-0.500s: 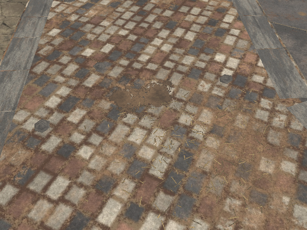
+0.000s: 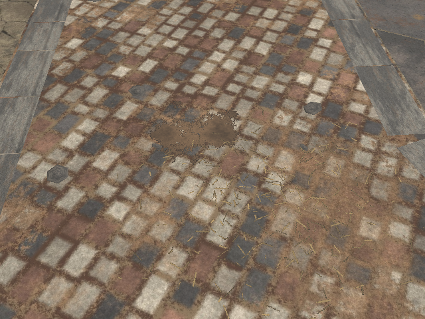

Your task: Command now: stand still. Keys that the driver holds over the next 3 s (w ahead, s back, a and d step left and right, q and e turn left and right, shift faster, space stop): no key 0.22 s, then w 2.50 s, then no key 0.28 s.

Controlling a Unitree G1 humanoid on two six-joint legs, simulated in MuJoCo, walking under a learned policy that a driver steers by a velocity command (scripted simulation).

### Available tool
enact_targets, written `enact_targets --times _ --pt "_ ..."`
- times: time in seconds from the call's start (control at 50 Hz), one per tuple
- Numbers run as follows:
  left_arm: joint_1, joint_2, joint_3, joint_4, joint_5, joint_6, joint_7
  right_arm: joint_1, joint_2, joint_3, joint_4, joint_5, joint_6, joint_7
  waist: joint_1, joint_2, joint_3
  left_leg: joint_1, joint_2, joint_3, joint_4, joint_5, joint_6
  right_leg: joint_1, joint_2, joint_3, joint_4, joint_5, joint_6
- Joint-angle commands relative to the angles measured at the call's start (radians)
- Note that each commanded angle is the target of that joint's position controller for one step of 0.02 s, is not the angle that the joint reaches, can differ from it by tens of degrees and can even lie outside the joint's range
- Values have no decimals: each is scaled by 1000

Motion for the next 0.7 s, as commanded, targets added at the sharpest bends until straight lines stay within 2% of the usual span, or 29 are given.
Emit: enact_targets --times 0.02,0.22,0.24,0.28,0.3,0.34,0.38,0.4,0.42,0.44,0.46,0.48,0.5,0.52,0.54,0.56,0.58,0.6,0.62,0.64,0.66,0.7 --pt "65 87 14 -14 0 -5 3 81 -83 -13 -9 0 -3 -2 0 3 31 -59 0 6 -89 107 21 16 -17 15 -86 107 -21" --pt "78 80 15 -15 -1 -6 4 93 -77 -13 -11 1 -4 -3 0 3 34 -61 -1 7 -87 106 22 14 -16 14 -83 107 -20" --pt "97 70 13 -4 0 -5 5 113 -65 -11 0 1 -3 -3 0 2 9 -51 -12 19 -89 15 24 26 -6 4 -88 3 -22" --pt "104 101 25 -5 -12 -2 10 112 -84 -19 -6 11 -1 -8 2 -8 51 -108 -40 40 -47 -290 53 -30 8 6 -79 -349 -51" --pt "102 110 29 -13 -16 -6 11 102 -89 -22 -19 13 -6 -10 3 -17 96 -159 -33 29 -36 -389 71 -74 -13 37 -94 -471 -71" --pt "130 117 35 -18 -23 -29 4 87 -69 -19 -39 19 -31 -3 16 -48 137 -233 -12 8 11 -382 90 -75 -77 136 -128 -529 -115" --pt "197 154 51 -9 -28 -50 -5 56 -41 -15 -64 20 -61 11 39 -120 114 -296 -25 45 138 -261 86 2 -187 307 -205 -567 -179" --pt "211 177 59 -9 -29 -56 -8 51 -23 -12 -74 22 -73 19 35 -172 97 -290 -33 70 214 -192 89 9 -258 420 -264 -595 -219" --pt "191 181 61 -20 -27 -59 -10 47 -28 -13 -79 23 -82 26 23 -173 103 -243 -19 56 250 -166 106 -50 -295 480 -299 -583 -240" --pt "137 180 60 -42 -26 -61 -12 72 -28 -15 -75 26 -89 31 -11 -162 112 -172 -13 53 216 -172 125 -116 -288 457 -301 -552 -230" --pt "57 180 58 -72 -33 -60 -15 136 -19 -15 -55 29 -93 32 -62 -156 124 -42 -16 59 87 -174 146 -209 -243 373 -273 -512 -196" --pt "-29 172 55 -106 -41 -59 -17 235 -30 -22 -18 27 -94 29 -115 -115 137 120 -11 29 -54 -136 152 -320 -165 254 -177 -420 -144" --pt "-89 116 43 -135 -42 -68 -20 369 -115 -49 22 21 -94 24 -156 75 108 278 120 -193 -164 -184 179 -462 -49 71 117 -251 -73" --pt "-101 68 30 -180 -37 -95 -21 470 -261 -86 30 24 -103 38 -172 345 74 372 342 -586 -316 -220 288 -616 42 -58 423 -219 -36" --pt "-113 103 37 -181 -37 -113 -24 428 -198 -65 14 1 -116 42 -135 228 92 353 387 -682 -317 -160 318 -695 0 40 622 -258 -56" --pt "-72 105 37 -169 -43 -124 -35 360 -146 -50 -10 -1 -123 44 -86 136 111 359 359 -577 -295 -73 292 -742 -37 68 715 -179 -76" --pt "-50 103 38 -155 -39 -131 -43 303 -131 -43 -31 4 -123 51 -61 92 94 361 315 -464 -294 10 261 -747 -63 58 737 -100 -86" --pt "-69 120 46 -160 -31 -136 -47 273 -122 -37 -40 9 -116 56 -49 63 97 362 290 -373 -302 131 233 -758 -86 47 708 -40 -89" --pt "-95 129 53 -168 -24 -136 -52 272 -91 -25 -40 7 -105 55 -46 68 89 350 252 -279 -308 247 202 -729 -104 28 667 -2 -85" --pt "-106 113 52 -173 -24 -133 -59 289 -73 -19 -37 2 -94 52 -48 90 76 335 225 -217 -313 314 186 -696 -106 4 631 26 -77" --pt "-125 91 47 -179 -23 -126 -66 302 -73 -16 -38 -2 -86 47 -50 94 71 314 206 -173 -320 361 184 -672 -102 -18 591 58 -66" --pt "-226 59 31 -223 -21 -117 -72 277 -102 -15 -60 -9 -79 33 -55 81 100 206 173 -105 -354 373 184 -593 -83 -50 417 145 -45"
